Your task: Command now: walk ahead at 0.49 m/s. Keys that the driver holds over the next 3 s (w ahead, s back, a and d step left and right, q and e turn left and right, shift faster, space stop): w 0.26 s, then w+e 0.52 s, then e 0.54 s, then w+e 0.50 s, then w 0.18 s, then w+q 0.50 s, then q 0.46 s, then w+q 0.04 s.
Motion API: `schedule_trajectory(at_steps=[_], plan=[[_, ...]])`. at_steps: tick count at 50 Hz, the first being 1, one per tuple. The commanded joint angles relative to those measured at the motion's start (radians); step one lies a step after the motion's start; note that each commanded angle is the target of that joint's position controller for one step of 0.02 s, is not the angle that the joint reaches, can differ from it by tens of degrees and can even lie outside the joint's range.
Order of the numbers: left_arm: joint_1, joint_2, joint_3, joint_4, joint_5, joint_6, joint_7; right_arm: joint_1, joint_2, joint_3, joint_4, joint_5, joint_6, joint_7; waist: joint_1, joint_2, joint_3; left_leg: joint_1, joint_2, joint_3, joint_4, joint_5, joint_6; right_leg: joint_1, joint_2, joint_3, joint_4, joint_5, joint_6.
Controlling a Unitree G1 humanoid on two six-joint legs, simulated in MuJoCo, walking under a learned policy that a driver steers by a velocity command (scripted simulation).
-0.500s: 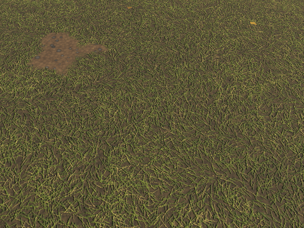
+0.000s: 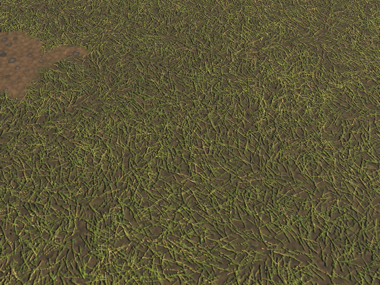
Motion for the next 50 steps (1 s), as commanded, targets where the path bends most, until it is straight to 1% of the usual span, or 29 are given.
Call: schedule_trajectory(at_steps=[1, 2, 3, 4, 5, 6, 7, 8, 9, 11, 13, 15, 17, 18, 19, 20, 21, 22, 25, 31, 39, 41, 44, 45, 46, 47, 48, 49, 50], plan=[[0.547, 0.18, 0.055, 0.153, 0.004, 0.033, 0.03, -0.069, -0.151, -0.033, -0.174, 0.045, -0.065, 0.014, 0.277, -0.149, -0.509, -0.912, 0.093, -0.053, 0.395, 0.063, -0.031, 1.088, -0.373, 0.405, 0.135, 0.612, -0.349], [0.459, 0.223, 0.068, 0.176, 0.0, 0.041, 0.045, -0.159, -0.088, -0.023, -0.228, 0.047, -0.056, -0.009, 0.214, 0.011, -0.399, -0.949, 0.125, 0.055, 0.374, 0.18, -0.05, 0.848, -0.415, 0.569, -0.045, 0.2, -0.391], [0.383, 0.21, 0.056, 0.164, 0.016, 0.036, 0.054, -0.189, -0.059, -0.022, -0.244, 0.034, -0.035, -0.024, 0.162, 0.089, -0.289, -0.914, 0.133, 0.081, 0.43, 0.203, -0.07, 0.616, -0.457, 0.649, -0.125, 0.168, -0.415], [0.32, 0.161, 0.038, 0.151, 0.029, 0.024, 0.045, -0.22, -0.035, -0.011, -0.256, 0.008, -0.014, -0.025, 0.114, 0.179, -0.18, -0.876, 0.189, 0.021, 0.353, 0.241, -0.035, 0.396, -0.479, 0.612, -0.143, 0.075, -0.393], [0.194, 0.08, 0.01, 0.139, 0.016, -0.001, 0.037, -0.309, -0.025, -0.012, -0.287, 0.009, 0.007, -0.029, 0.067, 0.1, -0.008, -0.892, 0.239, -0.041, 0.133, 0.335, 0.006, 0.17, -0.43, 0.508, -0.191, -0.005, -0.293], [0.049, 0.06, -0.008, 0.101, 0.011, -0.021, 0.041, -0.361, -0.049, -0.019, -0.325, -0.001, 0.009, -0.028, 0.014, 0.038, 0.122, -0.752, 0.285, -0.085, -0.18, 0.459, 0.007, -0.098, -0.332, 0.367, -0.265, -0.029, -0.203], [0.013, 0.104, 0.005, 0.091, 0.02, -0.023, 0.054, -0.339, -0.067, -0.03, -0.332, -0.027, 0.0, -0.03, -0.005, -0.006, 0.137, -0.49, 0.246, -0.024, -0.531, 0.613, 0.001, -0.289, -0.158, 0.148, -0.324, -0.04, -0.159], [0.034, 0.129, 0.011, 0.085, 0.039, -0.031, 0.069, -0.31, -0.083, -0.047, -0.303, -0.058, -0.014, -0.023, 0.001, -0.02, 0.071, -0.228, 0.201, 0.017, -0.72, 0.878, -0.008, -0.377, -0.057, 0.038, -0.283, 0.027, -0.14], [0.101, 0.156, 0.022, 0.091, 0.038, -0.036, 0.075, -0.313, -0.096, -0.059, -0.28, -0.05, -0.024, -0.009, 0.025, -0.022, 0.011, -0.106, 0.159, 0.059, -0.806, 1.032, -0.029, -0.348, -0.051, 0.014, -0.282, 0.064, -0.153], [0.161, 0.217, 0.048, 0.114, -0.016, -0.029, 0.081, -0.441, -0.092, -0.052, -0.323, -0.032, -0.017, 0.011, 0.065, -0.036, 0.023, -0.176, 0.162, 0.029, -0.977, 1.024, -0.033, -0.12, -0.132, 0.085, -0.334, 0.096, -0.174], [0.227, 0.194, 0.058, 0.144, -0.032, -0.007, 0.083, -0.556, -0.11, -0.051, -0.361, -0.026, -0.012, 0.022, 0.115, -0.005, 0.076, -0.315, 0.157, 0.035, -1.128, 0.959, 0.001, 0.119, -0.174, 0.114, -0.301, 0.091, -0.156], [0.316, 0.184, 0.065, 0.167, -0.023, 0.022, 0.071, -0.596, -0.154, -0.069, -0.379, -0.036, -0.012, 0.03, 0.14, 0.034, 0.075, -0.31, 0.136, 0.067, -1.151, 0.837, 0.031, 0.22, -0.201, 0.144, -0.218, 0.093, -0.139], [0.332, 0.152, 0.054, 0.157, -0.003, 0.042, 0.061, -0.412, -0.215, -0.105, -0.335, -0.041, -0.016, 0.031, 0.057, 0.047, -0.045, -0.06, 0.1, 0.098, -1.144, 0.779, 0.071, 0.215, -0.11, 0.1, 0.05, 0.238, -0.101], [0.385, 0.074, 0.03, 0.141, 0.02, 0.036, 0.056, -0.239, -0.299, -0.13, -0.304, -0.048, -0.02, 0.029, 0.024, 0.159, -0.205, 0.294, 0.273, -0.084, -1.093, 0.842, 0.15, -0.028, -0.009, 0.032, 0.396, 0.062, -0.051], [0.438, -0.01, 0.002, 0.126, 0.007, 0.017, 0.055, -0.109, -0.364, -0.146, -0.264, -0.041, -0.016, 0.04, 0.016, 0.426, -0.379, 0.526, 0.469, -0.543, -1.307, 0.547, 0.257, -0.296, 0.126, 0.036, 0.75, -0.42, -0.006], [0.367, 0.105, 0.036, 0.13, -0.017, 0.006, 0.055, -0.101, -0.29, -0.126, -0.265, -0.046, -0.023, 0.042, -0.01, 0.303, -0.341, 0.505, 0.459, -0.636, -1.391, 0.405, 0.229, -0.403, 0.107, 0.172, 0.891, -0.436, -0.019], [0.263, 0.148, 0.051, 0.093, -0.031, 0.006, 0.061, -0.204, -0.264, -0.113, -0.278, -0.049, -0.028, 0.036, 0.009, 0.226, -0.207, 0.372, 0.449, -0.496, -1.401, 0.431, 0.186, -0.47, 0.065, 0.159, 0.907, -0.344, -0.036], [0.209, 0.141, 0.053, 0.075, -0.022, 0.011, 0.069, -0.316, -0.232, -0.101, -0.297, -0.054, -0.028, 0.033, 0.049, 0.158, -0.139, 0.225, 0.418, -0.371, -1.423, 0.538, 0.173, -0.434, 0.014, 0.137, 0.859, -0.243, -0.038], [0.25, 0.101, 0.066, 0.093, -0.013, 0.046, 0.074, -0.447, -0.158, -0.09, -0.284, -0.062, -0.042, 0.029, 0.148, 0.164, -0.094, 0.032, 0.341, -0.15, -1.518, 0.665, 0.145, -0.276, -0.051, 0.134, 0.741, -0.118, -0.032], [0.142, 0.069, 0.077, 0.052, 0.002, 0.066, 0.071, -0.358, -0.18, -0.105, -0.205, -0.062, -0.05, -0.002, 0.136, 0.091, -0.041, 0.123, 0.349, 0.067, -1.575, 0.862, 0.151, -0.395, -0.03, 0.164, 0.543, 0.084, -0.013], [-0.101, 0.027, 0.057, -0.046, 0.005, 0.06, 0.019, -0.263, -0.209, -0.114, -0.139, -0.047, -0.024, -0.021, 0.064, 0.094, 0.074, 0.238, 0.358, 0.263, -1.56, 0.932, 0.121, -0.377, -0.014, 0.012, 0.228, 0.181, -0.033], [-0.121, 0.03, 0.058, -0.07, 0.007, 0.056, 0.004, -0.289, -0.226, -0.119, -0.143, -0.042, -0.007, -0.02, 0.08, 0.107, 0.094, 0.259, 0.36, 0.302, -1.477, 1.17, 0.108, -0.333, 0.012, -0.047, 0.178, 0.096, -0.053], [0.053, 0.098, 0.092, -0.052, 0.004, 0.048, -0.007, -0.341, -0.285, -0.133, -0.168, -0.021, 0.011, -0.029, 0.182, 0.168, -0.042, 0.265, 0.338, 0.319, -1.183, 1.656, 0.071, -0.051, 0.125, -0.135, 0.148, -0.011, -0.101], [0.193, 0.155, 0.12, -0.016, 0.003, 0.044, 0.001, -0.37, -0.293, -0.132, -0.18, -0.014, 0.013, -0.028, 0.259, 0.148, -0.118, 0.208, 0.299, 0.328, -0.984, 1.584, 0.032, 0.156, 0.155, -0.12, 0.028, 0.116, -0.136], [0.281, 0.245, 0.146, 0.002, 0.011, 0.051, 0.027, -0.367, -0.267, -0.124, -0.207, -0.04, 0.001, -0.024, 0.282, 0.025, -0.207, -0.054, 0.239, 0.319, -0.666, 1.119, -0.035, 0.457, 0.02, 0.088, 0.035, 0.462, -0.198], [0.202, 0.334, 0.147, -0.04, 0.033, 0.053, 0.039, -0.246, -0.138, -0.083, -0.248, -0.072, -0.026, -0.005, 0.145, -0.206, -0.363, -0.431, 0.032, 0.199, -0.252, 0.17, -0.103, 0.789, -0.291, 0.59, 0.059, 0.858, -0.446], [0.268, 0.291, 0.13, -0.055, 0.042, 0.061, 0.038, -0.292, -0.212, -0.093, -0.253, -0.037, -0.056, 0.013, 0.218, -0.066, -0.522, -0.445, 0.04, -0.024, -0.187, 0.166, -0.081, 0.774, -0.32, 0.657, -0.03, 0.738, -0.478], [0.207, 0.228, 0.113, -0.067, 0.037, 0.056, 0.041, -0.401, -0.22, -0.096, -0.286, -0.007, -0.06, 0.012, 0.215, -0.031, -0.395, -0.501, 0.086, -0.026, -0.228, 0.258, -0.056, 0.674, -0.264, 0.503, -0.043, 0.667, -0.415], [0.129, 0.182, 0.103, -0.073, 0.011, 0.052, 0.044, -0.431, -0.209, -0.095, -0.282, -0.021, -0.051, -0.002, 0.179, 0.044, -0.255, -0.506, 0.124, -0.011, -0.332, 0.344, -0.054, 0.508, -0.2, 0.39, -0.073, 0.598, -0.348]])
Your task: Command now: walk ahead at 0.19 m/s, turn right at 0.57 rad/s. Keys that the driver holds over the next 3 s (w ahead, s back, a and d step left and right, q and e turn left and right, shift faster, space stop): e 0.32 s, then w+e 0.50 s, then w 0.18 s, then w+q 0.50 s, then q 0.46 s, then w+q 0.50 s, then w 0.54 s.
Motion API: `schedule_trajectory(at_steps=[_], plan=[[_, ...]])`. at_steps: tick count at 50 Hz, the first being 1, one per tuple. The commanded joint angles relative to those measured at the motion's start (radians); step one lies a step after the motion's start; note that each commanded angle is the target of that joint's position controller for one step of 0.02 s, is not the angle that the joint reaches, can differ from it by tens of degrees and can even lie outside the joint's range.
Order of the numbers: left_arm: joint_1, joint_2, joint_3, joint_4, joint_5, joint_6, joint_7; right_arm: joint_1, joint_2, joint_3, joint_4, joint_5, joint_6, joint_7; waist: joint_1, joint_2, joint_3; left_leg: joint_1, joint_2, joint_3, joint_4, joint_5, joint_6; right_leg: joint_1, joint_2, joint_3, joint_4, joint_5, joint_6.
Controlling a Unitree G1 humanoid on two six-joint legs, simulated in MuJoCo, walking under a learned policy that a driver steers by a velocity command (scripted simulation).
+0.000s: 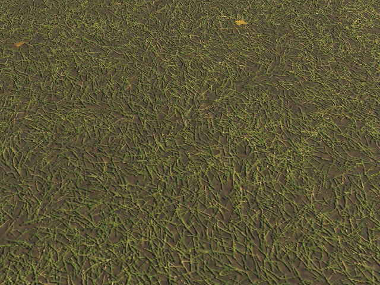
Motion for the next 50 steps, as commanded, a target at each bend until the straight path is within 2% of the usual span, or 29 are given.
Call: schedule_trajectory(at_steps=[1, 3, 5, 7, 11, 14, 16, 17, 18, 19, 20, 21, 22, 23, 24, 25, 28, 34, 39, 41, 42, 43, 44, 45, 46, 47, 48, 49, 50], plan=[[0.08, 0.112, 0.027, -0.057, -0.025, -0.007, 0.022, -0.02, -0.13, -0.027, -0.089, -0.016, -0.016, -0.018, 0.038, 0.017, -0.242, -0.357, 0.038, -0.104, 0.065, 0.069, 0.007, 0.469, -0.305, 0.363, -0.201, 0.563, -0.229], [0.063, 0.119, 0.028, -0.068, -0.008, -0.002, 0.025, -0.012, -0.126, -0.035, -0.108, -0.026, 0.016, -0.026, -0.003, 0.003, -0.209, -0.249, 0.037, -0.103, -0.027, 0.108, 0.003, 0.298, -0.269, 0.336, -0.234, 0.555, -0.22], [0.068, 0.151, 0.036, -0.071, -0.002, -0.001, 0.031, -0.011, -0.088, -0.026, -0.118, -0.027, 0.03, -0.031, -0.018, -0.027, -0.208, -0.227, 0.017, -0.086, -0.15, 0.136, -0.01, 0.242, -0.245, 0.304, -0.229, 0.616, -0.21], [0.081, 0.174, 0.044, -0.076, -0.008, 0.012, 0.043, -0.045, -0.08, -0.02, -0.132, -0.03, 0.038, -0.035, -0.009, -0.046, -0.227, -0.229, -0.005, -0.086, -0.257, 0.198, -0.023, 0.241, -0.23, 0.305, -0.215, 0.592, -0.189], [0.081, 0.178, 0.043, -0.094, -0.021, 0.046, 0.062, -0.135, -0.093, -0.015, -0.162, -0.022, 0.056, -0.029, 0.021, -0.089, -0.232, -0.2, -0.038, -0.106, -0.415, 0.318, -0.03, 0.226, -0.195, 0.353, -0.214, 0.294, -0.127], [0.083, 0.172, 0.04, -0.1, -0.017, 0.056, 0.068, -0.186, -0.104, -0.014, -0.182, -0.016, 0.055, -0.022, 0.037, -0.126, -0.196, -0.183, -0.062, -0.127, -0.518, 0.302, -0.027, 0.233, -0.187, 0.423, -0.201, 0.146, -0.112], [0.085, 0.169, 0.038, -0.107, -0.017, 0.06, 0.069, -0.187, -0.114, -0.015, -0.189, -0.015, 0.045, -0.015, 0.036, -0.146, -0.194, -0.145, -0.077, -0.133, -0.587, 0.269, -0.02, 0.26, -0.191, 0.471, -0.163, 0.191, -0.105], [0.087, 0.165, 0.035, -0.112, -0.02, 0.061, 0.069, -0.168, -0.12, -0.018, -0.189, -0.011, 0.038, -0.01, 0.028, -0.151, -0.208, -0.104, -0.079, -0.129, -0.643, 0.267, -0.009, 0.268, -0.188, 0.496, -0.155, 0.14, -0.096], [0.068, 0.159, 0.031, -0.122, -0.025, 0.064, 0.07, -0.134, -0.121, -0.021, -0.181, -0.007, 0.03, -0.004, 0.0, -0.151, -0.206, -0.024, -0.077, -0.117, -0.746, 0.309, 0.006, 0.242, -0.169, 0.508, -0.138, 0.047, -0.079], [0.064, 0.14, 0.022, -0.13, -0.026, 0.065, 0.072, -0.094, -0.129, -0.027, -0.169, -0.006, 0.025, 0.0, -0.024, -0.137, -0.199, 0.094, -0.053, -0.108, -0.856, 0.373, 0.027, 0.176, -0.13, 0.498, -0.102, -0.066, -0.049], [0.101, 0.076, 0.002, -0.134, -0.017, 0.063, 0.071, -0.033, -0.177, -0.038, -0.162, -0.022, 0.025, -0.003, -0.024, -0.021, -0.247, 0.27, 0.125, -0.249, -0.892, 0.335, 0.095, 0.05, -0.063, 0.421, 0.061, -0.324, -0.002], [0.116, 0.06, -0.001, -0.173, -0.029, 0.05, 0.069, 0.009, -0.254, -0.055, -0.151, -0.053, 0.034, -0.005, 0.006, 0.253, -0.215, 0.358, 0.3, -0.545, -0.973, 0.244, 0.244, -0.195, 0.089, 0.22, 0.242, -0.515, 0.037], [0.11, 0.138, 0.015, -0.176, -0.02, 0.028, 0.06, -0.002, -0.225, -0.055, -0.165, -0.057, 0.024, -0.002, 0.002, 0.257, -0.177, 0.343, 0.376, -0.687, -1.012, 0.105, 0.311, -0.304, -0.001, 0.225, 0.407, -0.463, 0.059], [0.094, 0.186, 0.03, -0.165, -0.022, 0.022, 0.052, -0.029, -0.173, -0.044, -0.184, -0.043, 0.019, -0.005, -0.005, 0.182, -0.142, 0.313, 0.336, -0.593, -1.011, 0.033, 0.29, -0.319, -0.045, 0.215, 0.466, -0.376, 0.073], [0.099, 0.185, 0.036, -0.148, -0.018, 0.027, 0.05, -0.055, -0.152, -0.039, -0.193, -0.027, 0.021, -0.01, 0.005, 0.149, -0.119, 0.292, 0.279, -0.5, -1.012, 0.028, 0.247, -0.317, -0.063, 0.184, 0.497, -0.318, 0.094], [0.106, 0.176, 0.037, -0.144, -0.015, 0.032, 0.048, -0.062, -0.14, -0.034, -0.194, -0.015, 0.024, -0.015, 0.006, 0.148, -0.103, 0.288, 0.251, -0.443, -1.021, 0.038, 0.219, -0.331, -0.08, 0.167, 0.523, -0.27, 0.11], [0.074, 0.11, 0.022, -0.156, -0.023, 0.02, 0.024, -0.013, -0.143, -0.032, -0.183, -0.025, 0.014, -0.016, -0.021, 0.142, -0.07, 0.239, 0.206, -0.279, -1.073, 0.166, 0.205, -0.317, -0.107, 0.104, 0.536, -0.144, 0.128], [-0.024, 0.073, 0.005, -0.21, -0.022, 0.009, 0.002, 0.043, -0.19, -0.05, -0.169, -0.018, -0.001, -0.003, -0.058, 0.144, -0.06, 0.257, 0.224, -0.097, -1.099, 0.317, 0.217, -0.248, -0.15, 0.064, 0.29, -0.008, 0.139], [-0.061, 0.08, 0.003, -0.233, -0.025, 0.014, -0.015, 0.062, -0.228, -0.065, -0.155, 0.006, 0.004, 0.012, -0.058, 0.15, -0.024, 0.236, 0.252, -0.002, -1.071, 0.327, 0.194, -0.111, -0.146, 0.002, 0.133, -0.054, 0.099], [-0.045, 0.093, 0.009, -0.235, -0.024, 0.017, -0.02, 0.061, -0.242, -0.071, -0.148, 0.017, 0.014, 0.016, -0.035, 0.144, -0.017, 0.25, 0.274, 0.02, -1.023, 0.388, 0.183, -0.053, -0.128, -0.029, 0.088, -0.113, 0.06], [0.017, 0.099, 0.017, -0.218, -0.02, 0.016, -0.02, 0.048, -0.248, -0.071, -0.146, 0.023, 0.019, 0.016, 0.011, 0.13, -0.041, 0.222, 0.264, 0.052, -0.94, 0.54, 0.17, 0.068, -0.09, -0.062, 0.023, -0.099, 0.033], [0.148, 0.132, 0.041, -0.174, -0.021, 0.015, -0.016, 0.063, -0.223, -0.06, -0.139, 0.022, 0.021, 0.016, 0.073, 0.084, -0.114, 0.171, 0.222, 0.115, -0.763, 0.722, 0.145, 0.28, -0.041, -0.082, -0.033, -0.06, 0.003], [0.334, 0.201, 0.074, -0.126, -0.026, 0.016, -0.003, 0.08, -0.175, -0.039, -0.145, 0.0, 0.019, 0.014, 0.154, -0.009, -0.227, 0.006, 0.166, 0.174, -0.474, 0.679, 0.094, 0.571, -0.09, 0.039, -0.046, -0.069, -0.039], [0.378, 0.338, 0.087, -0.124, -0.027, 0.008, 0.01, 0.102, -0.056, 0.006, -0.22, -0.048, 0.0, 0.019, 0.098, -0.34, -0.287, -0.416, 0.006, 0.147, -0.077, 0.006, 0.014, 0.829, -0.377, 0.588, -0.167, -0.184, -0.199], [0.411, 0.287, 0.068, -0.136, -0.023, -0.01, 0.006, 0.063, -0.126, -0.004, -0.215, -0.004, -0.032, 0.022, 0.148, -0.25, -0.386, -0.534, -0.029, -0.055, 0.088, -0.038, 0.019, 0.843, -0.46, 0.82, -0.305, -0.297, -0.279], [0.37, 0.225, 0.047, -0.126, -0.017, -0.026, 0.002, -0.006, -0.188, -0.019, -0.232, 0.031, -0.047, 0.027, 0.149, -0.189, -0.273, -0.608, 0.023, -0.069, 0.118, 0.046, 0.046, 0.784, -0.43, 0.675, -0.29, -0.224, -0.237], [0.318, 0.187, 0.033, -0.126, -0.018, -0.031, 0.003, -0.025, -0.184, -0.016, -0.228, 0.019, -0.052, 0.025, 0.12, -0.142, -0.217, -0.579, 0.067, -0.061, 0.064, 0.133, 0.068, 0.673, -0.387, 0.544, -0.273, -0.156, -0.196], [0.245, 0.153, 0.019, -0.135, -0.014, -0.03, 0.004, -0.032, -0.179, -0.016, -0.215, -0.007, -0.051, 0.021, 0.085, -0.086, -0.167, -0.514, 0.097, -0.065, -0.008, 0.202, 0.071, 0.549, -0.346, 0.451, -0.282, -0.074, -0.167], [0.2, 0.128, 0.008, -0.145, -0.003, -0.033, 0.004, -0.018, -0.175, -0.019, -0.211, -0.014, -0.043, 0.024, 0.049, -0.093, -0.139, -0.446, 0.114, -0.072, -0.06, 0.252, 0.072, 0.459, -0.316, 0.391, -0.31, 0.018, -0.154]])
Over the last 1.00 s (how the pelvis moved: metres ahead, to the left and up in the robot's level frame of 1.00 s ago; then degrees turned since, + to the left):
0.54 -0.02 -0.02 -22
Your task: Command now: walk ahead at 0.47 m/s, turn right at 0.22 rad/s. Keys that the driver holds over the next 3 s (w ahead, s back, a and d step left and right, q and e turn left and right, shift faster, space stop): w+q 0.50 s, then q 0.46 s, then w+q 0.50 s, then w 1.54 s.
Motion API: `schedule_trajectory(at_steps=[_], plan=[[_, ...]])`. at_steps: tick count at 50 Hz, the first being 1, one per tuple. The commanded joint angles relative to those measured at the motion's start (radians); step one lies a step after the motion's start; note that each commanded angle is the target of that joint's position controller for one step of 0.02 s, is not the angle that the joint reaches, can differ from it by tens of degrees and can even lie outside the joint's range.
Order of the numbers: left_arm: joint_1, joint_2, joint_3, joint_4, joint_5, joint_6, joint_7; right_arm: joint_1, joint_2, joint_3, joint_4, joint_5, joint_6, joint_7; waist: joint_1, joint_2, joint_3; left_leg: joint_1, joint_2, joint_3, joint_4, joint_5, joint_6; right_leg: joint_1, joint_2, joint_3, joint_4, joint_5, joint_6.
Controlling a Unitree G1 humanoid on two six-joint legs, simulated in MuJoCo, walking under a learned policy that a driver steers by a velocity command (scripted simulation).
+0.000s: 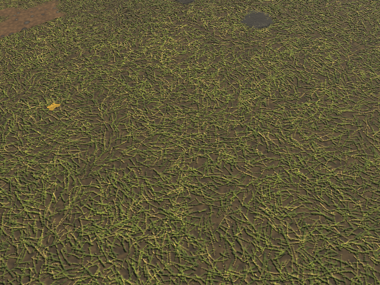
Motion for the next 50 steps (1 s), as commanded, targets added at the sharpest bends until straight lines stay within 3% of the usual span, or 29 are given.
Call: schedule_trajectory(at_steps=[1, 5, 8, 10, 15, 18, 19, 20, 21, 22, 23, 24, 25, 26, 27, 30, 33, 35, 37, 40, 41, 42, 43, 44, 45, 46, 48, 50], plan=[[0.04, 0.11, 0.026, -0.043, 0.016, -0.023, 0.009, -0.048, -0.111, -0.024, -0.093, -0.01, -0.019, 0.007, 0.025, -0.136, -0.071, -0.286, 0.072, -0.066, -0.023, 0.13, 0.023, 0.291, -0.265, 0.342, -0.313, 0.185, -0.195], [0.065, 0.127, 0.029, 0.003, 0.017, -0.048, 0.02, -0.071, -0.061, -0.01, -0.087, -0.008, 0.02, 0.013, 0.014, -0.077, -0.015, -0.318, 0.061, -0.058, -0.155, 0.286, -0.004, 0.25, -0.25, 0.175, -0.372, 0.393, -0.176], [0.082, 0.129, 0.025, 0.03, 0.021, -0.053, 0.03, -0.149, -0.037, 0.003, -0.106, 0.0, 0.018, 0.024, 0.042, -0.084, 0.024, -0.278, 0.022, -0.05, -0.361, 0.474, 0.006, 0.228, -0.208, 0.054, -0.397, 0.398, -0.121], [0.112, 0.142, 0.026, 0.05, 0.02, -0.056, 0.036, -0.223, -0.023, 0.011, -0.127, 0.007, 0.014, 0.035, 0.075, -0.079, 0.051, -0.247, -0.008, -0.03, -0.475, 0.551, 0.022, 0.236, -0.214, 0.014, -0.425, 0.371, -0.095], [0.178, 0.154, 0.03, 0.101, 0.011, -0.037, 0.044, -0.331, -0.011, 0.02, -0.188, 0.009, 0.008, 0.073, 0.107, -0.063, 0.085, -0.298, -0.054, 0.004, -0.622, 0.492, 0.069, 0.434, -0.269, -0.042, -0.362, 0.517, -0.069], [0.162, 0.191, 0.038, 0.094, 0.012, -0.013, 0.062, -0.276, -0.047, 0.004, -0.202, 0.002, 0.014, 0.083, 0.055, -0.125, -0.004, -0.188, -0.136, 0.089, -0.609, 0.313, 0.117, 0.532, -0.277, -0.078, -0.17, 1.034, -0.041], [0.154, 0.206, 0.041, 0.088, 0.015, -0.003, 0.07, -0.195, -0.078, -0.011, -0.192, 0.001, 0.019, 0.08, 0.009, -0.151, -0.059, -0.091, -0.168, 0.106, -0.602, 0.258, 0.139, 0.54, -0.275, -0.087, -0.045, 1.18, -0.033], [0.132, 0.215, 0.041, 0.08, 0.014, 0.003, 0.075, -0.053, -0.126, -0.035, -0.166, 0.002, 0.022, 0.07, -0.072, -0.144, -0.132, 0.119, -0.191, 0.098, -0.653, 0.296, 0.173, 0.462, -0.255, -0.108, 0.153, 1.185, -0.015], [0.123, 0.201, 0.032, 0.056, 0.022, -0.006, 0.08, 0.106, -0.192, -0.058, -0.143, -0.002, 0.03, 0.052, -0.148, -0.067, -0.237, 0.452, -0.073, -0.091, -0.661, 0.36, 0.235, 0.219, -0.218, -0.11, 0.444, 0.898, 0.013], [0.262, 0.043, -0.018, 0.023, 0.049, -0.034, 0.051, 0.118, -0.267, -0.07, -0.143, 0.002, 0.024, 0.049, -0.031, 0.202, -0.358, 0.858, 0.202, -0.658, -0.689, 0.249, 0.452, -0.268, 0.016, -0.027, 0.842, -0.216, 0.088], [0.166, 0.135, -0.006, 0.02, 0.019, -0.075, 0.029, 0.162, -0.182, -0.052, -0.141, 0.006, 0.029, 0.04, -0.112, 0.107, -0.447, 0.916, 0.221, -0.825, -0.82, 0.142, 0.458, -0.382, 0.022, 0.162, 0.943, -0.313, 0.076], [0.065, 0.167, 0.003, -0.025, -0.022, -0.097, 0.018, 0.112, -0.154, -0.043, -0.146, -0.001, 0.03, 0.031, -0.113, 0.061, -0.282, 0.807, 0.192, -0.675, -0.855, 0.154, 0.397, -0.459, -0.037, 0.175, 0.903, -0.23, 0.059], [0.021, 0.152, -0.006, -0.042, -0.015, -0.108, 0.02, 0.044, -0.138, -0.038, -0.161, 0.0, 0.03, 0.028, -0.07, -0.051, -0.176, 0.636, 0.154, -0.575, -0.874, 0.23, 0.365, -0.439, -0.078, 0.157, 0.806, -0.163, 0.051], [-0.001, 0.152, 0.001, -0.043, 0.008, -0.107, 0.028, -0.028, -0.122, -0.032, -0.182, -0.005, 0.031, 0.028, -0.024, -0.093, -0.082, 0.473, 0.12, -0.493, -0.886, 0.432, 0.348, -0.39, -0.097, 0.135, 0.727, -0.147, 0.065], [0.023, 0.161, 0.009, -0.044, 0.021, -0.094, 0.032, -0.064, -0.11, -0.025, -0.2, -0.02, 0.03, 0.023, 0.016, -0.076, -0.06, 0.361, 0.099, -0.431, -0.899, 0.605, 0.348, -0.313, -0.112, 0.133, 0.701, -0.144, 0.08], [0.068, 0.122, -0.001, -0.04, 0.034, -0.055, 0.047, -0.097, -0.125, -0.029, -0.194, -0.018, 0.032, 0.011, 0.062, -0.035, -0.041, 0.174, 0.049, -0.299, -0.901, 0.886, 0.333, -0.223, -0.111, 0.089, 0.521, -0.122, 0.138], [0.011, 0.083, -0.017, -0.046, 0.036, -0.04, 0.054, -0.089, -0.162, -0.044, -0.179, -0.004, 0.06, -0.01, 0.04, 0.018, -0.092, 0.081, -0.044, -0.196, -0.851, 0.876, 0.259, -0.097, -0.046, 0.048, 0.282, 0.095, 0.161], [-0.055, 0.089, -0.016, -0.057, 0.026, -0.037, 0.047, -0.051, -0.157, -0.044, -0.164, 0.008, 0.084, -0.023, 0.006, 0.049, -0.128, 0.104, -0.061, -0.216, -0.815, 0.752, 0.214, -0.055, -0.008, 0.055, 0.159, 0.229, 0.163], [-0.103, 0.101, -0.011, -0.071, 0.017, -0.034, 0.041, -0.034, -0.15, -0.043, -0.159, 0.008, 0.102, -0.029, -0.01, 0.068, -0.132, 0.144, -0.05, -0.281, -0.775, 0.62, 0.192, -0.049, 0.008, 0.082, 0.075, 0.244, 0.157], [-0.076, 0.138, 0.013, -0.069, 0.02, -0.044, 0.035, -0.07, -0.13, -0.038, -0.179, 0.002, 0.111, -0.035, 0.029, 0.095, -0.123, 0.211, -0.037, -0.396, -0.67, 0.479, 0.157, -0.005, -0.001, 0.122, -0.057, 0.23, 0.121], [-0.041, 0.147, 0.02, -0.061, 0.027, -0.052, 0.037, -0.085, -0.109, -0.033, -0.189, 0.001, 0.109, -0.035, 0.053, 0.091, -0.126, 0.2, -0.071, -0.393, -0.599, 0.417, 0.125, 0.07, -0.031, 0.118, -0.134, 0.329, 0.094], [0.009, 0.202, 0.032, -0.066, 0.045, -0.056, 0.047, -0.066, -0.05, -0.015, -0.208, -0.013, 0.102, -0.033, 0.054, -0.012, -0.202, 0.12, -0.135, -0.323, -0.403, 0.215, 0.075, 0.243, -0.205, 0.249, -0.122, 0.553, 0.025], [0.013, 0.224, 0.03, -0.082, 0.072, -0.04, 0.055, 0.1, -0.003, 0.0, -0.196, -0.024, 0.095, -0.029, -0.023, -0.253, -0.268, -0.09, -0.263, -0.219, -0.166, -0.363, 0.011, 0.457, -0.442, 0.512, -0.085, 0.911, -0.144], [0.04, 0.219, 0.039, -0.061, 0.045, -0.021, 0.052, 0.18, -0.094, -0.012, -0.187, -0.007, 0.095, -0.02, -0.035, -0.338, -0.342, -0.172, -0.19, -0.184, 0.007, -0.35, -0.023, 0.471, -0.541, 0.718, -0.124, 0.678, -0.243], [-0.001, 0.154, 0.024, -0.086, 0.034, -0.01, 0.057, 0.108, -0.164, -0.035, -0.169, 0.006, 0.111, -0.024, 0.002, -0.216, -0.261, -0.206, -0.144, -0.168, 0.089, -0.261, -0.052, 0.408, -0.457, 0.605, -0.143, 0.475, -0.211], [-0.03, 0.119, 0.013, -0.091, 0.036, 0.003, 0.06, 0.029, -0.178, -0.043, -0.176, 0.008, 0.132, -0.031, 0.022, -0.146, -0.198, -0.223, -0.123, -0.139, 0.11, -0.182, -0.064, 0.331, -0.389, 0.471, -0.154, 0.337, -0.163], [-0.094, 0.125, 0.008, -0.094, 0.038, 0.021, 0.065, -0.018, -0.144, -0.041, -0.196, 0.005, 0.162, -0.038, 0.008, -0.139, -0.103, -0.178, -0.093, -0.11, 0.089, -0.097, -0.075, 0.16, -0.309, 0.328, -0.21, 0.238, -0.138], [-0.08, 0.138, 0.017, -0.077, 0.038, 0.024, 0.071, 0.004, -0.087, -0.027, -0.202, 0.004, 0.162, -0.033, 0.005, -0.192, -0.1, -0.123, -0.088, -0.043, -0.012, -0.042, -0.066, 0.108, -0.255, 0.225, -0.275, 0.06, -0.122]])
Over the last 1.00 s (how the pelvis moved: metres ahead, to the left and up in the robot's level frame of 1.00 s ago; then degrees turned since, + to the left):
0.27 -0.12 0.01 -34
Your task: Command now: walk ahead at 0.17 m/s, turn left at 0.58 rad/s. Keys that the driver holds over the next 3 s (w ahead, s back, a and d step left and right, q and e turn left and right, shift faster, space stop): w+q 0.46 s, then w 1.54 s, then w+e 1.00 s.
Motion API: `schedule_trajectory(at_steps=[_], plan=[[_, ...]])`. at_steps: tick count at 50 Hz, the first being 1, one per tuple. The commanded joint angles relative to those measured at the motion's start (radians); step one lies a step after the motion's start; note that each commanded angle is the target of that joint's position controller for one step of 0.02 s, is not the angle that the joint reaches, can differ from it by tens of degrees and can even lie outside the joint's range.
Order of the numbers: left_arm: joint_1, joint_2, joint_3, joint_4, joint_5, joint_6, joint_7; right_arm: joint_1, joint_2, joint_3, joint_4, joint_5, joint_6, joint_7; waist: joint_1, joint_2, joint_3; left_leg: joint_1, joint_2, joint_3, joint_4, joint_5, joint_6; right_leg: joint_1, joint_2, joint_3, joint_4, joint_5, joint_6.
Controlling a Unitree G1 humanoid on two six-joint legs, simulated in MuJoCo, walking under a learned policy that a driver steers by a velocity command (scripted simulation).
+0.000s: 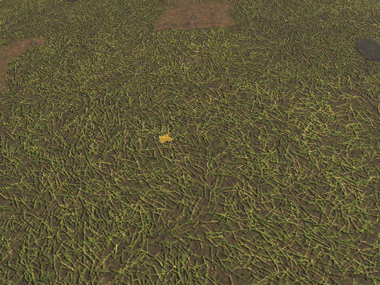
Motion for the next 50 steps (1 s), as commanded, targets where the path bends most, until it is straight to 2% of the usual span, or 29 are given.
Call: schedule_trajectory(at_steps=[1, 4, 9, 11, 12, 13, 14, 15, 16, 17, 18, 19, 22, 26, 29, 32, 33, 34, 35, 36, 37, 38, 39, 40, 41, 43, 45, 47, 50], plan=[[0.013, 0.168, 0.054, -0.046, -0.008, 0.002, 0.012, 0.064, -0.047, -0.017, -0.069, -0.001, -0.001, 0.002, 0.003, -0.206, -0.138, -0.048, 0.057, 0.053, -0.067, 0.061, -0.004, 0.175, -0.219, 0.199, -0.249, -0.138, -0.177], [0.028, 0.201, 0.072, -0.031, -0.028, -0.009, 0.01, 0.012, -0.041, -0.01, -0.091, -0.011, -0.02, 0.02, 0.023, -0.195, -0.148, -0.003, 0.095, 0.063, -0.234, 0.071, 0.031, 0.195, -0.269, 0.197, -0.291, -0.266, -0.192], [0.008, 0.238, 0.091, -0.008, -0.052, -0.019, -0.019, 0.054, -0.059, -0.018, -0.056, -0.007, -0.032, 0.041, -0.002, -0.19, -0.118, 0.193, 0.082, 0.131, -0.493, 0.112, 0.105, 0.123, -0.293, 0.118, -0.309, -0.357, -0.168], [-0.009, 0.224, 0.088, 0.002, -0.061, -0.011, -0.024, 0.134, -0.046, -0.022, -0.011, -0.005, -0.035, 0.045, -0.047, -0.156, -0.104, 0.325, 0.048, 0.178, -0.647, 0.176, 0.141, 0.064, -0.267, 0.059, -0.245, -0.436, -0.129], [-0.012, 0.19, 0.079, 0.006, -0.055, -0.008, -0.024, 0.21, -0.051, -0.028, 0.03, -0.004, -0.037, 0.042, -0.071, -0.108, -0.093, 0.413, 0.023, 0.176, -0.701, 0.147, 0.163, 0.002, -0.222, 0.003, -0.141, -0.474, -0.094], [-0.036, 0.12, 0.061, -0.006, -0.039, -0.009, -0.031, 0.304, -0.089, -0.043, 0.058, 0.001, -0.041, 0.033, -0.097, 0.054, -0.073, 0.524, 0.146, -0.045, -0.819, -0.012, 0.225, -0.158, -0.14, -0.106, 0.156, -0.457, -0.025], [-0.085, 0.076, 0.047, -0.062, -0.027, -0.024, -0.039, 0.318, -0.226, -0.065, 0.026, -0.006, -0.053, 0.03, -0.089, 0.245, -0.002, 0.576, 0.377, -0.559, -0.972, -0.275, 0.377, -0.495, 0.01, -0.099, 0.464, -0.495, 0.035], [-0.142, 0.143, 0.061, -0.083, -0.05, -0.056, -0.044, 0.265, -0.195, -0.055, -0.007, -0.03, -0.082, 0.034, -0.098, 0.164, 0.032, 0.519, 0.415, -0.681, -1.076, -0.344, 0.426, -0.567, -0.017, 0.068, 0.558, -0.426, 0.007], [-0.114, 0.182, 0.072, -0.073, -0.065, -0.075, -0.051, 0.2, -0.152, -0.038, -0.018, -0.031, -0.104, 0.031, -0.049, 0.142, 0.065, 0.517, 0.394, -0.606, -1.07, -0.25, 0.396, -0.586, -0.049, 0.088, 0.557, -0.302, -0.007], [-0.085, 0.19, 0.075, -0.046, -0.048, -0.085, -0.053, 0.172, -0.119, -0.028, -0.024, -0.021, -0.115, 0.03, -0.029, 0.113, 0.055, 0.518, 0.354, -0.503, -1.037, -0.097, 0.359, -0.556, -0.069, 0.082, 0.529, -0.209, -0.002], [-0.085, 0.189, 0.076, -0.033, -0.024, -0.092, -0.051, 0.161, -0.103, -0.022, -0.024, -0.015, -0.114, 0.027, -0.026, 0.092, 0.033, 0.514, 0.317, -0.425, -1.025, 0.026, 0.33, -0.512, -0.073, 0.077, 0.479, -0.144, 0.01], [-0.092, 0.183, 0.077, -0.029, -0.014, -0.094, -0.053, 0.166, -0.093, -0.016, -0.023, -0.015, -0.111, 0.022, -0.023, 0.083, 0.02, 0.499, 0.281, -0.362, -1.022, 0.125, 0.31, -0.457, -0.068, 0.07, 0.434, -0.083, 0.023], [-0.135, 0.129, 0.058, -0.023, -0.021, -0.091, -0.061, 0.197, -0.102, -0.02, -0.011, -0.014, -0.11, 0.005, -0.035, 0.075, -0.005, 0.458, 0.218, -0.234, -1.005, 0.318, 0.279, -0.329, -0.021, 0.041, 0.276, 0.07, 0.056], [-0.231, 0.094, 0.037, -0.039, -0.037, -0.091, -0.078, 0.257, -0.105, -0.024, 0.028, -0.003, -0.106, -0.003, -0.082, 0.104, 0.02, 0.412, 0.204, -0.181, -0.991, 0.366, 0.26, -0.21, 0.006, 0.024, 0.093, 0.165, 0.063], [-0.266, 0.107, 0.035, -0.054, -0.043, -0.096, -0.089, 0.282, -0.107, -0.025, 0.056, 0.004, -0.103, 0.0, -0.095, 0.107, 0.045, 0.449, 0.238, -0.213, -0.966, 0.389, 0.257, -0.186, 0.001, 0.027, 0.029, 0.149, 0.038], [-0.213, 0.142, 0.047, -0.045, -0.042, -0.103, -0.088, 0.264, -0.123, -0.033, 0.069, 0.002, -0.095, -0.001, -0.06, 0.131, 0.034, 0.511, 0.27, -0.229, -0.904, 0.566, 0.237, -0.113, 0.006, 0.011, -0.004, 0.066, -0.006], [-0.146, 0.161, 0.058, -0.028, -0.037, -0.105, -0.083, 0.247, -0.123, -0.032, 0.066, 0.001, -0.093, -0.001, -0.02, 0.134, -0.009, 0.518, 0.251, -0.206, -0.826, 0.744, 0.223, -0.014, 0.03, -0.017, -0.027, 0.053, -0.03], [-0.023, 0.193, 0.076, 0.005, -0.031, -0.104, -0.074, 0.239, -0.106, -0.025, 0.063, -0.003, -0.091, 0.0, 0.04, 0.117, -0.102, 0.488, 0.202, -0.159, -0.672, 0.889, 0.198, 0.173, 0.029, -0.024, -0.032, 0.077, -0.066], [0.167, 0.24, 0.087, 0.033, -0.017, -0.104, -0.068, 0.221, -0.07, -0.008, 0.039, -0.019, -0.091, 0.0, 0.122, 0.051, -0.263, 0.313, 0.154, -0.132, -0.404, 0.748, 0.166, 0.488, -0.111, 0.124, 0.028, 0.086, -0.137], [0.294, 0.319, 0.11, 0.075, -0.01, -0.093, -0.07, 0.355, 0.03, 0.02, 0.027, -0.003, -0.106, 0.004, 0.082, -0.29, -0.433, -0.069, -0.018, -0.059, -0.006, 0.168, 0.082, 0.85, -0.356, 0.614, -0.056, -0.158, -0.3], [0.288, 0.227, 0.084, 0.084, -0.036, -0.093, -0.077, 0.33, -0.033, 0.012, 0.044, 0.013, -0.122, 0.006, 0.1, -0.291, -0.394, -0.19, -0.017, -0.148, 0.109, -0.076, 0.085, 0.824, -0.374, 0.787, -0.194, -0.311, -0.296], [0.219, 0.18, 0.069, 0.082, -0.042, -0.087, -0.068, 0.209, -0.093, -0.005, 0.025, 0.029, -0.129, 0.012, 0.103, -0.206, -0.218, -0.26, 0.037, -0.124, 0.144, -0.013, 0.091, 0.684, -0.347, 0.624, -0.204, -0.316, -0.254], [0.162, 0.165, 0.061, 0.074, -0.035, -0.08, -0.062, 0.132, -0.09, -0.001, 0.009, 0.018, -0.136, 0.013, 0.083, -0.114, -0.136, -0.236, 0.087, -0.079, 0.11, 0.066, 0.096, 0.543, -0.309, 0.502, -0.217, -0.224, -0.232], [0.124, 0.144, 0.054, 0.075, -0.026, -0.076, -0.06, 0.085, -0.08, -0.003, -0.002, -0.001, -0.141, 0.015, 0.058, -0.078, -0.075, -0.212, 0.119, -0.052, 0.048, 0.119, 0.095, 0.426, -0.27, 0.423, -0.244, -0.126, -0.224], [0.101, 0.128, 0.047, 0.072, -0.015, -0.078, -0.058, 0.089, -0.069, -0.005, 0.0, -0.007, -0.139, 0.018, 0.026, -0.097, -0.058, -0.162, 0.149, -0.05, 0.006, 0.156, 0.095, 0.351, -0.24, 0.367, -0.27, -0.061, -0.218], [0.094, 0.123, 0.045, 0.083, -0.022, -0.086, -0.056, 0.117, -0.027, 0.004, 0.011, -0.005, -0.129, 0.023, -0.001, -0.128, -0.055, -0.115, 0.164, -0.031, -0.056, 0.171, 0.084, 0.282, -0.219, 0.302, -0.315, 0.011, -0.232], [0.103, 0.15, 0.051, 0.1, -0.034, -0.092, -0.051, 0.066, -0.004, 0.015, -0.01, -0.014, -0.124, 0.022, -0.003, -0.118, -0.018, -0.139, 0.177, -0.007, -0.159, 0.204, 0.064, 0.236, -0.22, 0.241, -0.353, 0.08, -0.244], [0.115, 0.174, 0.056, 0.109, -0.038, -0.089, -0.045, -0.003, 0.009, 0.025, -0.03, -0.022, -0.131, 0.026, 0.015, -0.101, -0.004, -0.133, 0.18, 0.01, -0.298, 0.323, 0.054, 0.225, -0.2, 0.176, -0.368, 0.122, -0.234], [0.155, 0.197, 0.059, 0.124, -0.047, -0.08, -0.042, -0.11, 0.021, 0.035, -0.051, -0.014, -0.143, 0.041, 0.056, -0.091, 0.008, -0.057, 0.142, 0.046, -0.51, 0.497, 0.055, 0.215, -0.166, 0.099, -0.363, 0.142, -0.196]])
Over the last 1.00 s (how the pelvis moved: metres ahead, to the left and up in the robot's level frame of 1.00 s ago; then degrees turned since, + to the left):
0.50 0.02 0.00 30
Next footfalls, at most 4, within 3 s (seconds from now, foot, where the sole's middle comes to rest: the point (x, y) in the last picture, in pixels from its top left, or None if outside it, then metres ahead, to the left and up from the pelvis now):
0.26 left None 0.05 0.13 -0.77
0.70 right None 0.42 0.00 -0.77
1.18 left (109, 245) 0.60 0.35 -0.77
1.72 right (148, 160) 0.97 0.23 -0.77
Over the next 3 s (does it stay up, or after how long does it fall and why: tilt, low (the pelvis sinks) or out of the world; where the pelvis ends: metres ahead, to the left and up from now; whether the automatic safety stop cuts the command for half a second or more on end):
stays up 1.44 0.40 -0.09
